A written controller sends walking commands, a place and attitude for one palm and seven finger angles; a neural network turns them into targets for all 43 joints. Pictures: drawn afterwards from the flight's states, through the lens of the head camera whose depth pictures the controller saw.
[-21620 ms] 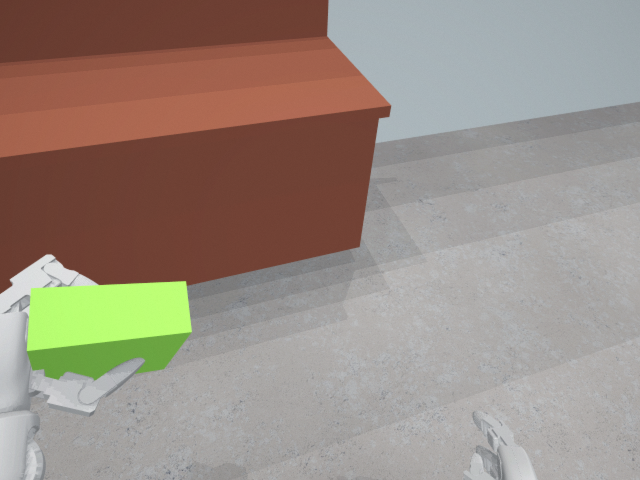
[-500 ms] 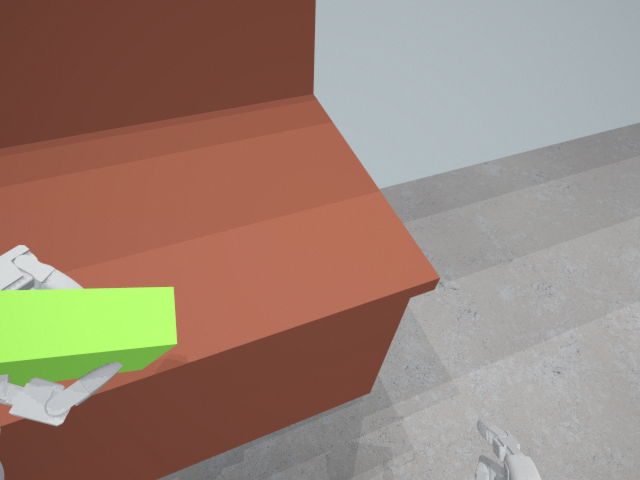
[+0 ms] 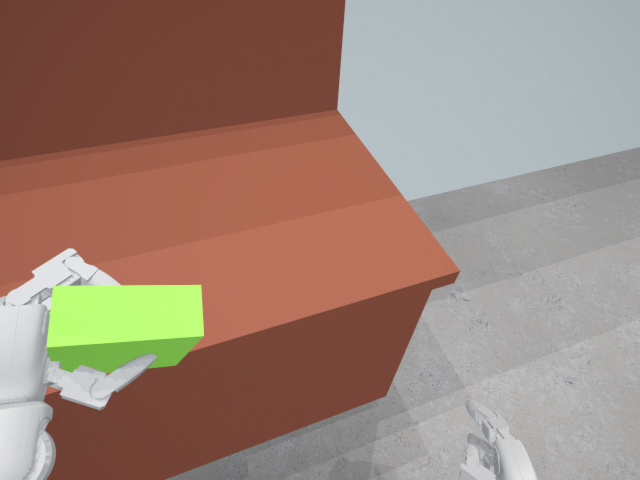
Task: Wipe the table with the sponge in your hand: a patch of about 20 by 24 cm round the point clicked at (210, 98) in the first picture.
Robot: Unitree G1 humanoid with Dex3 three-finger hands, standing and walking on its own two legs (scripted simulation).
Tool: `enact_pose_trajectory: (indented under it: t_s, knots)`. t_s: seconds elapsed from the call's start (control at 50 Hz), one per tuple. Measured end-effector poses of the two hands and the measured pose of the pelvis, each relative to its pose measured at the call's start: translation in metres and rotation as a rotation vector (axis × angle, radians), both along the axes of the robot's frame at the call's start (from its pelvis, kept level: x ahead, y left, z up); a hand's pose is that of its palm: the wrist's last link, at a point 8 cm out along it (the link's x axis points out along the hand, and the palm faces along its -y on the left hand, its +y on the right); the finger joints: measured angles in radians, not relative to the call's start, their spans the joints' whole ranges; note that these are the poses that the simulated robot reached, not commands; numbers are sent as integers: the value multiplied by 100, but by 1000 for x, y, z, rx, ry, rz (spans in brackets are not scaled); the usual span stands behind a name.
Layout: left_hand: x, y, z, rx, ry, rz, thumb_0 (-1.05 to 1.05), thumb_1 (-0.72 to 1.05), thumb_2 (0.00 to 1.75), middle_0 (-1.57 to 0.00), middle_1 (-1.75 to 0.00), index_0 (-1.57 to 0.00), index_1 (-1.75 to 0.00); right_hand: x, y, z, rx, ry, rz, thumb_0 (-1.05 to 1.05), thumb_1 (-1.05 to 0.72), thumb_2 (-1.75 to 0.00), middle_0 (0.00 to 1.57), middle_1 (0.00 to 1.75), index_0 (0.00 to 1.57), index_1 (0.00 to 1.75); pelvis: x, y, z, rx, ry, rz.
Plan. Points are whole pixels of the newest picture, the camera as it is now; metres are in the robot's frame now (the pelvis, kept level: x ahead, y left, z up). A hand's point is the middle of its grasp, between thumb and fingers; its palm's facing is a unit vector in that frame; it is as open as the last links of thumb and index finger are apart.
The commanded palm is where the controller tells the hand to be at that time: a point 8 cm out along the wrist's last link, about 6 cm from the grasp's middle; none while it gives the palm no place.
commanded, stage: come to a stop and stand still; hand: left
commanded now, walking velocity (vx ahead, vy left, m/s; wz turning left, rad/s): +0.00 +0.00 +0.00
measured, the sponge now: (147, 331) +0.22 +0.21 +0.12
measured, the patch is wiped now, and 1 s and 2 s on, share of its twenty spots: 0.00 0.00 0.00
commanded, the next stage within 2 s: look again from close up in 0.96 s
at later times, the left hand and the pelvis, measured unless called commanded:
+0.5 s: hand (85, 306) +0.23 +0.26 +0.14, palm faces +0.42 -0.83 -0.37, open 9.4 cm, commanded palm +0.17 +0.29 +0.18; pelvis +0.02 +0.00 +0.00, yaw +2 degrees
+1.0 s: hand (105, 276) +0.26 +0.25 +0.15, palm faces +0.40 -0.83 -0.38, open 9.4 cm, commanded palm +0.21 +0.28 +0.18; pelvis +0.06 +0.00 +0.00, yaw +2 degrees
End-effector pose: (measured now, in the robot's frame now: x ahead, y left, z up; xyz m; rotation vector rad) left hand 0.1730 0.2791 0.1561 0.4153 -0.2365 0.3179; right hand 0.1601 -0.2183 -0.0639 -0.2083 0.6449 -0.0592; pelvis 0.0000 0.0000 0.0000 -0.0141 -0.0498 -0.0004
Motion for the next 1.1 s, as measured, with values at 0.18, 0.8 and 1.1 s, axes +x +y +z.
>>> enact_pose_trajectory:
  t_s: [0.18, 0.8, 1.1]
  knots:
    - [-13, 35, 16, 96, -127, 86, -1, -43, 102, -80, -136, -81, -136, -9, 24, -7, -16, 50, 81, 1, -90, -90, 20, 30, 21, 30, -7, 2, -6, -5, -24, 49]
    - [50, 15, 14, 60, -2, 47, -1, -43, 102, -80, -136, -80, -136, 80, 1, 5, -35, 24, 23, 1, -90, -90, 20, 30, 20, 30, 57, -2, 3, -9, 51, 38]
    - [48, 15, 13, 26, -1, 68, -1, -43, 103, -80, -137, -80, -136, 88, 8, 8, -33, 14, 29, 1, -90, -90, 20, 30, 21, 30, 58, -1, 4, -9, 45, 41]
